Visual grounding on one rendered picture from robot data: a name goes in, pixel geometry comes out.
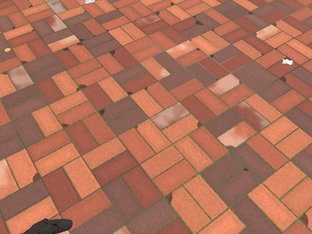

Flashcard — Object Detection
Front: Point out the robot left hand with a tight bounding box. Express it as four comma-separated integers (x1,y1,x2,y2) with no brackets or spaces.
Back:
21,218,73,234

